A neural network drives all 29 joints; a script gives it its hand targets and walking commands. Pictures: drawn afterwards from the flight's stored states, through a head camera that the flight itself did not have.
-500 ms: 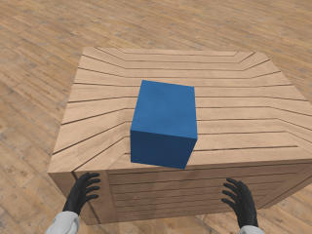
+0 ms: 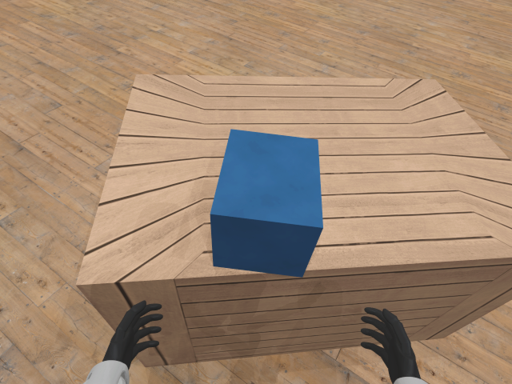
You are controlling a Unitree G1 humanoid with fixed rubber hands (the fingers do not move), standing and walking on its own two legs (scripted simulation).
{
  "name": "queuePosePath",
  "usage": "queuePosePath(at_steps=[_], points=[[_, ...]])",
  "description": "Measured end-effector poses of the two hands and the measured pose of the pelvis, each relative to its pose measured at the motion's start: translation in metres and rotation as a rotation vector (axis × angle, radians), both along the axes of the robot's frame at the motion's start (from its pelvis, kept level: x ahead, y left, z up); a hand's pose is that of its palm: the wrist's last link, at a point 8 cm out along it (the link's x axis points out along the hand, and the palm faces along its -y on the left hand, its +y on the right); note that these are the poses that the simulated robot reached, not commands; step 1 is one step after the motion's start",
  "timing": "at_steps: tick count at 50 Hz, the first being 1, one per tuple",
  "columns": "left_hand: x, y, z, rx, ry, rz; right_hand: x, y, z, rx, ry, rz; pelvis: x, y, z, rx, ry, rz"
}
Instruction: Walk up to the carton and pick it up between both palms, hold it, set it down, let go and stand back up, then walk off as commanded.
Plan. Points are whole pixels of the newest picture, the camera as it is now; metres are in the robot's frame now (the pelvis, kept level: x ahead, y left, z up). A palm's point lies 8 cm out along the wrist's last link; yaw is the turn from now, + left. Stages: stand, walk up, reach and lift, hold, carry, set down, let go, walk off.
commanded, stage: set down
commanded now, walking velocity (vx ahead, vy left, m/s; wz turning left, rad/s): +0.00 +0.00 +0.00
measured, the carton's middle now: (266, 202) +0.46 -0.03 -0.02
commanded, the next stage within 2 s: let go in 0.34 s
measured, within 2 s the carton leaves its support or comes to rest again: neither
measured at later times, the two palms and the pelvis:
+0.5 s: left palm (122, 367) +0.18 +0.20 -0.07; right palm (402, 368) +0.16 -0.23 -0.06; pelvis +0.00 -0.01 +0.00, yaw +0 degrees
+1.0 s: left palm (103, 360) +0.19 +0.23 -0.07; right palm (440, 381) +0.14 -0.30 -0.07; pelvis +0.01 -0.01 -0.01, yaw +0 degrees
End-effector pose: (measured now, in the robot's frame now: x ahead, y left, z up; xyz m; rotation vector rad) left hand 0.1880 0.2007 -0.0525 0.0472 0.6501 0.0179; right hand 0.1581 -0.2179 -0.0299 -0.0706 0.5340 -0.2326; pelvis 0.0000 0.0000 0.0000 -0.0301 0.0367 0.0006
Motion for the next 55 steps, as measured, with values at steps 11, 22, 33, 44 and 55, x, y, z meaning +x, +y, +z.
queuePosePath(at_steps=[11, 22, 33, 44, 55], points=[[-0.002, -0.001, -0.009, 0.018, 0.046, 0.002, 0.004, -0.007, -0.011, -0.014, 0.031, 0.026, 0.002, -0.003, 0.0, 0.004, -0.002, 0.0], [-0.01, 0.0, -0.02, 0.045, 0.104, -0.002, 0.003, -0.011, -0.022, -0.018, 0.074, 0.064, 0.002, -0.005, 0.0, 0.007, -0.004, 0.0], [-0.004, -0.001, -0.02, 0.065, 0.102, 0.005, 0.004, -0.02, -0.027, -0.027, 0.095, 0.078, 0.003, -0.007, -0.001, 0.01, -0.008, 0.0], [-0.002, 0.011, -0.02, 0.131, 0.078, -0.008, -0.003, -0.036, -0.036, -0.102, 0.191, 0.105, 0.004, -0.009, -0.003, 0.013, -0.019, 0.001], [0.001, 0.031, -0.018, 0.21, 0.07, -0.006, -0.013, -0.095, -0.04, -0.209, 0.31, 0.064, 0.015, -0.018, -0.007, 0.026, -0.02, 0.001]])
